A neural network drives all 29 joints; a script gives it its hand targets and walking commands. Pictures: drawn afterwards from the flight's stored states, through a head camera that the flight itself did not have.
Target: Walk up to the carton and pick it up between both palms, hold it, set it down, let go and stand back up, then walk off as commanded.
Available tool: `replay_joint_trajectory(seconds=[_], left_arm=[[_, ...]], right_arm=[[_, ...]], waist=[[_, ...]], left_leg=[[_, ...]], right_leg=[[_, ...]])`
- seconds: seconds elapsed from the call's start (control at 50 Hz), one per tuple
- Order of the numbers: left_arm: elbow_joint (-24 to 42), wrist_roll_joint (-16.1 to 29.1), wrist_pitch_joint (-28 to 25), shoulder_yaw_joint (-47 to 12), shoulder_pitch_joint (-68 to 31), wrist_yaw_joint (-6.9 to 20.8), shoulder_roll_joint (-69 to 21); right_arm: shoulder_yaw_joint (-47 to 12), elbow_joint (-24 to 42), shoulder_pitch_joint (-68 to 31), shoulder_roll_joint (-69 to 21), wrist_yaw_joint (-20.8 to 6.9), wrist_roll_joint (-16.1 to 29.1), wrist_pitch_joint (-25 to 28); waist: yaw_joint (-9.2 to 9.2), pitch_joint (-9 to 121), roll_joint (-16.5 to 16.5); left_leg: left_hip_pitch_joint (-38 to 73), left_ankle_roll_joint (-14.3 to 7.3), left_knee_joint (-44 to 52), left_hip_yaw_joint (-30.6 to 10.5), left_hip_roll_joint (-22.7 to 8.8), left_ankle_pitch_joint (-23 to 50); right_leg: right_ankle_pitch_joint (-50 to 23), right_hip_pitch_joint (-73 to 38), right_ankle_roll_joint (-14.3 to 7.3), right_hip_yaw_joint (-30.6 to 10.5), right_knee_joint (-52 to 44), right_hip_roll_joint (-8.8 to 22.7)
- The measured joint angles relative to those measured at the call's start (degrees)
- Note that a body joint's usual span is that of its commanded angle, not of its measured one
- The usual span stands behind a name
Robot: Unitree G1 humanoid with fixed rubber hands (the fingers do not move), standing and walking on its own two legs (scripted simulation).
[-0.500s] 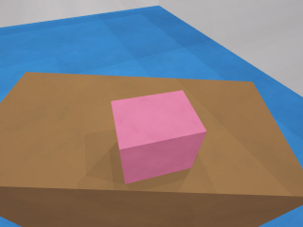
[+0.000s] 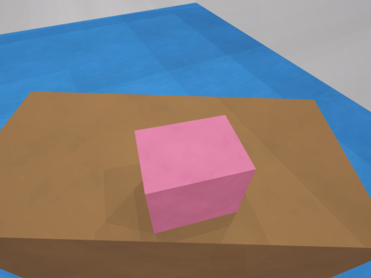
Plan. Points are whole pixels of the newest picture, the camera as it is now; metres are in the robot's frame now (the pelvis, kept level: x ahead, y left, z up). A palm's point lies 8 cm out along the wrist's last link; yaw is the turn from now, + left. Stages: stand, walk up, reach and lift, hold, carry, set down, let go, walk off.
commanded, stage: stand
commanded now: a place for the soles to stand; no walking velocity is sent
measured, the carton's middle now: (189, 174) +0.38 -0.01 -0.02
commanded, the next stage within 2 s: walk up in 0.04 s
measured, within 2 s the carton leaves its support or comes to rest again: neither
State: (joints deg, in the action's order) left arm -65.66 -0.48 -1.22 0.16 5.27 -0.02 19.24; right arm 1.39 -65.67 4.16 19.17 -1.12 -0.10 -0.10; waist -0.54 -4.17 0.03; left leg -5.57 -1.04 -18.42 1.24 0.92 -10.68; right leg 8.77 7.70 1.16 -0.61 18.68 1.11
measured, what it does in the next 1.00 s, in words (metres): stands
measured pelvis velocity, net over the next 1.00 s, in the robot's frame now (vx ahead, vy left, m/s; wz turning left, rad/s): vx -0.01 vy -0.03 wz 0.02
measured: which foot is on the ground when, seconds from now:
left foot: down 0.00-1.00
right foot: down 0.00-1.00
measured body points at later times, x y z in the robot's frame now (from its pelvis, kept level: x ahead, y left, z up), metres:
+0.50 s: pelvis +0.01 -0.01 +0.00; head +0.03 -0.01 +0.45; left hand +0.10 +0.29 -0.13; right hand +0.08 -0.31 -0.14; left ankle -0.01 +0.11 -0.75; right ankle +0.02 -0.13 -0.75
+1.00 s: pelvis -0.01 -0.03 -0.02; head +0.03 +0.00 +0.43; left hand +0.18 +0.25 -0.12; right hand +0.17 -0.29 -0.12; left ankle -0.01 +0.11 -0.75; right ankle +0.02 -0.13 -0.75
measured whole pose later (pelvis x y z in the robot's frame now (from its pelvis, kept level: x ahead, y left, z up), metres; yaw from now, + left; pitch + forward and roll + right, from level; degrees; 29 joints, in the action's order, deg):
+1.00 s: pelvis -0.01 -0.03 -0.02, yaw +1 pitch -4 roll -1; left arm -26.3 -5.6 29.8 5.2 0.7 0.6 15.7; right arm 3.6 -49.7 0.6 16.0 -4.5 -0.5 1.5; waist 0.0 -9.7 -1.8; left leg -12.8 1.4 -36.0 -1.4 -2.0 -19.1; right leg 16.0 13.0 -1.3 2.1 33.2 -1.6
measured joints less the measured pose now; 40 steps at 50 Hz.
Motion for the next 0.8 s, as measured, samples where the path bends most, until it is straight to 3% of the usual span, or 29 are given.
replay_joint_trajectory(seconds=[0.7, 0.72, 0.8], left_arm=[[0.1, -0.3, -0.1, 0.6, -1.7, -0.2, -0.6], [1.3, -0.2, 1.3, 0.8, -1.6, -0.2, -0.5], [16.8, -1.0, 19.5, 3.2, -4.0, -1.1, 0.1]], right_arm=[[0.4, -0.1, 1.5, 0.2, 0.3, -0.2, -0.1], [0.8, -0.1, 1.5, 0.1, 0.1, -1.0, 0.3], [4.3, 5.0, -1.9, -1.5, -2.5, -5.2, 1.2]], waist=[[1.16, 0.2, 0.1], [1.24, 0.4, -0.1], [1.51, -2.3, -1.0]], left_leg=[[1.0, 0.8, 0.8, -0.5, -0.9, -0.3], [0.3, 1.0, 0.3, -0.5, -0.8, -0.5], [-8.1, 1.2, -12.2, -1.3, -1.2, -5.4]], right_leg=[[0.4, -1.0, -0.8, 0.5, -0.7, -0.8], [0.8, -0.3, -0.8, 0.6, 0.0, -0.8], [5.2, 7.3, -1.3, 1.5, 11.1, -1.1]])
